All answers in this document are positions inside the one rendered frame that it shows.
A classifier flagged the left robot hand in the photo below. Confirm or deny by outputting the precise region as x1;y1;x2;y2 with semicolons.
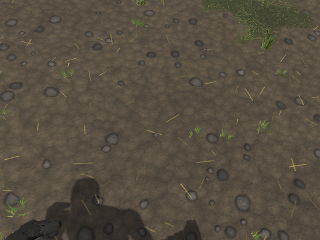
4;219;62;240

